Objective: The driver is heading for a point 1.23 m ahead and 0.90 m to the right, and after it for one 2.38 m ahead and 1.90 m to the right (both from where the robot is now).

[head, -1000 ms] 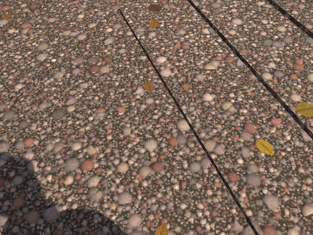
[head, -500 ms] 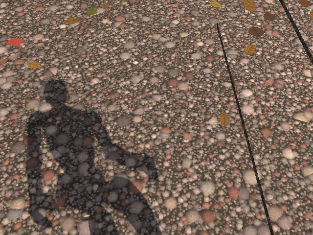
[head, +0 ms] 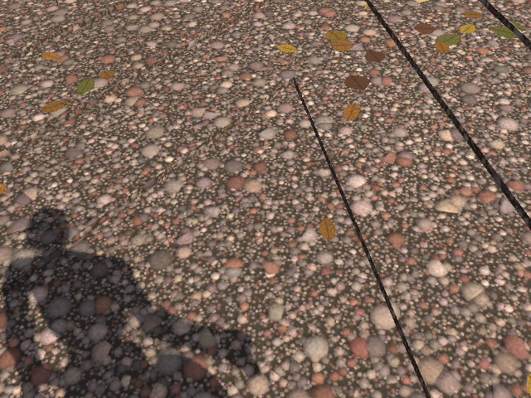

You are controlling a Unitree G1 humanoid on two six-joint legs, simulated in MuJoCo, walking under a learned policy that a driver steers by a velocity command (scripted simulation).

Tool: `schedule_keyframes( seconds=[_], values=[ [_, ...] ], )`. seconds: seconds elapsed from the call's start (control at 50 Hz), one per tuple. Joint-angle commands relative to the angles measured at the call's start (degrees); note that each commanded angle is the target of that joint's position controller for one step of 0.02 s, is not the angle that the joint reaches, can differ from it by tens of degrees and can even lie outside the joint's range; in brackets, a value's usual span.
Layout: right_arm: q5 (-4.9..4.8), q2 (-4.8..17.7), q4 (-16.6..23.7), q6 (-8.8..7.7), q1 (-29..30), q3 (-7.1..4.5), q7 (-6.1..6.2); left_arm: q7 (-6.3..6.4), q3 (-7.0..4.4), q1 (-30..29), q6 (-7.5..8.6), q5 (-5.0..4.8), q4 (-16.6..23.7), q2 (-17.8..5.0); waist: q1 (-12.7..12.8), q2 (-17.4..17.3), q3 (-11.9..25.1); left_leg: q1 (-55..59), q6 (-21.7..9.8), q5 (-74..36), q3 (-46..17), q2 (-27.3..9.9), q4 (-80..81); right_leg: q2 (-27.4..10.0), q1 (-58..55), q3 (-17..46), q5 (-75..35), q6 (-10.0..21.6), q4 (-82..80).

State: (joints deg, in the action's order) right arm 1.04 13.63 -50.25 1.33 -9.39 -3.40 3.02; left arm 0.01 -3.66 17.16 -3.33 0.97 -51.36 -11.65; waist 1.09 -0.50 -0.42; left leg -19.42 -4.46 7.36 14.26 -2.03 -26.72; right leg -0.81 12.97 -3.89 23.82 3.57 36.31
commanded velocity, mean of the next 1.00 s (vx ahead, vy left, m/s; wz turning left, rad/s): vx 0.08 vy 0.00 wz -0.57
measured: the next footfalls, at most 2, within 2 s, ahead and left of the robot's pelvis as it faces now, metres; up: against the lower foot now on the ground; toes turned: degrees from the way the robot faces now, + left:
right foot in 0.02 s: +0.00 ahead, -0.10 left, +0.00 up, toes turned -4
left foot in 0.54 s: +0.07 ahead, +0.09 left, +0.00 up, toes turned -23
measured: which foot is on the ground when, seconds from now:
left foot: down 0.00-0.02, up 0.04-0.52, down 0.54-1.00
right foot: up 0.00-0.00, down 0.02-0.52, up 0.54-1.00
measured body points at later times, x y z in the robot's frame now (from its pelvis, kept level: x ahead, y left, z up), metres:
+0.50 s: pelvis -0.01 +0.00 +0.01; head +0.03 +0.00 +0.46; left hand +0.15 +0.26 -0.11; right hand +0.06 -0.29 -0.10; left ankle +0.02 +0.11 -0.72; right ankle -0.04 -0.09 -0.73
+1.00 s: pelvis +0.00 -0.03 +0.01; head +0.01 -0.05 +0.46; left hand +0.29 +0.10 -0.08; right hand -0.12 -0.30 -0.11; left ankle +0.03 +0.11 -0.73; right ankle -0.05 -0.10 -0.72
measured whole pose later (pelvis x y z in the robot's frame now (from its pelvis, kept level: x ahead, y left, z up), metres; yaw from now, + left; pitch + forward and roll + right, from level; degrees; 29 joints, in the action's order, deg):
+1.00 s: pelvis +0.00 -0.03 +0.01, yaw -35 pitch +1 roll +1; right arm 1.5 18.4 -43.8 -0.9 -19.0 -4.1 0.0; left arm -5.1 -3.4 8.7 -2.2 1.8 -40.3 -17.2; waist -2.5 -1.1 -0.6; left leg -7.0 0.8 17.7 11.4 -5.0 -24.7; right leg -0.2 16.2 -3.4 21.2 3.0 32.8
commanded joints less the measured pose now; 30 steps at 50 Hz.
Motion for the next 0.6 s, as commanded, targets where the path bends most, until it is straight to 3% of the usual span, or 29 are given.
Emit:
schedule_keyframes(
  seconds=[0.02,0.04,0.06,0.08,0.1,0.14,0.2,0.26,0.34,0.44,0.5,0.52,0.54,0.56,0.58,0.6],
  values=[
    [-0.02,5.2,2.2,0.79,-2.6,-1.85,-0.7,-0.17,-1.39,7.1,1.22,0.85,2.4,-7.1,0.9,9.5,-1.2,-7.8,2.9,18.9,-5.5,-7.9,-6.5,-9.6,-5.6,17.4,-0.2,4.9,-24.3],
    [-0.77,2.4,5.6,0.57,0.2,-1.09,-0.26,0.37,-2.91,5.2,1.39,0.44,4.6,-14.6,0.8,17.5,-6.0,-18.6,6.4,25.4,-5.2,3.1,-15.5,-22.0,-0.9,36.6,-8.3,10.5,-27.7],
    [-0.02,3.5,6.4,0.52,4.9,-1.03,-0.24,1.56,-3.24,6.3,1.3,1.37,3.4,-14.0,2.0,11.1,-7.8,-16.3,6.3,22.3,-12.3,1.5,-26.0,-20.6,3.9,32.6,-12.1,13.1,-27.2],
    [-0.46,3.6,6.1,0.39,3.9,-1.13,-0.91,2.13,-2.64,2.4,1.54,0.77,4.0,-11.8,-1.1,7.0,-6.9,-14.6,6.1,16.5,-14.8,1.2,-29.0,-15.7,5.0,25.8,-12.8,11.1,-25.0],
    [-0.44,4.5,5.3,0.08,2.3,-1.4,-1.4,2.0,-2.57,-1.7,1.61,0.35,5.3,-11.6,-2.8,5.8,-5.7,-14.6,5.7,12.6,-15.2,1.7,-30.1,-12.1,3.6,22.0,-14.7,9.1,-23.8],
    [0.95,6.0,4.0,-0.1,-0.7,-1.95,-1.97,1.39,-2.24,-3.2,2.16,-0.39,6.9,-10.0,-2.9,6.0,-1.2,-15.0,5.6,10.4,-14.7,2.6,-34.1,-9.5,-2.7,18.8,-28.3,8.9,-20.4],
    [0.29,4.9,5.2,0.06,-0.1,-1.62,-1.78,0.97,-2.4,1.0,2.72,-0.74,6.5,-9.8,-1.2,5.3,1.7,-17.1,6.5,11.7,-15.3,2.2,-34.5,-9.7,-9.7,19.6,-38.5,9.9,-17.3],
    [-0.14,5.0,6.9,0.29,2.3,-1.23,-1.33,1.42,-2.8,4.0,2.54,-0.53,6.3,-10.9,0.9,7.5,1.6,-18.6,7.3,13.3,-15.9,2.0,-28.8,-10.0,-14.1,22.4,-40.2,10.5,-15.9],
    [-0.53,5.4,8.8,0.23,3.3,-0.76,-1.26,1.28,-3.38,3.6,2.02,-0.21,7.6,-13.0,1.9,7.7,2.3,-14.5,7.1,15.9,-16.5,2.7,-22.8,-10.1,-12.8,25.8,-41.0,11.2,-14.3],
    [-1.13,6.2,10.6,-0.33,1.7,-0.35,-1.03,0.37,-3.85,-1.1,1.47,0.07,9.8,-14.5,0.8,8.3,3.2,-4.8,5.5,16.8,-16.9,4.6,-14.8,-8.4,-7.0,30.3,-41.8,9.5,-12.7],
    [-1.08,6.0,10.2,-1.07,-3.7,-0.13,-0.49,-0.02,-3.84,-6.4,1.14,-0.7,11.3,-14.4,-3.1,7.6,3.2,7.4,4.6,8.6,-16.4,5.5,1.8,-4.5,-1.1,31.2,-34.1,4.8,-10.3],
    [-0.47,7.8,10.0,-1.54,-5.5,-0.54,0.05,0.07,-3.36,-7.2,1.28,-1.09,12.0,-12.7,-3.7,4.8,3.3,14.1,3.9,4.6,-19.5,1.4,8.9,-1.4,4.2,29.5,-24.3,1.7,-7.3],
    [0.35,12.4,10.9,-1.62,-5.1,-1.19,0.58,0.12,-2.17,-2.9,1.46,-0.89,12.3,-7.6,-1.1,-8.5,4.4,20.1,0.6,3.3,-33.4,-13.8,13.6,5.6,11.4,19.8,-2.3,-1.7,4.9],
    [0.28,16.4,12.3,-1.04,-2.3,-1.8,0.14,0.62,-2.81,-0.9,1.33,0.1,12.5,-10.1,-0.2,-13.5,3.4,15.2,-7.2,-6.8,-43.6,-22.4,13.0,11.5,17.8,10.6,13.0,-2.9,14.4],
    [0.28,13.7,12.5,-0.88,-3.0,-1.46,-0.4,0.49,-3.4,-1.7,1.1,1.2,12.0,-13.1,-0.4,-9.3,2.6,12.2,-10.5,-8.9,-42.0,-22.7,12.4,6.9,17.2,10.7,11.6,-3.3,23.7],
    [-0.1,9.8,13.0,-0.99,-0.1,-0.37,-0.76,-0.08,-3.78,-2.5,0.84,0.94,11.0,-13.6,0.6,-5.4,0.0,9.5,-9.2,-8.4,-35.1,-18.3,12.0,5.6,16.7,11.2,7.4,-3.6,27.1]
  ],
)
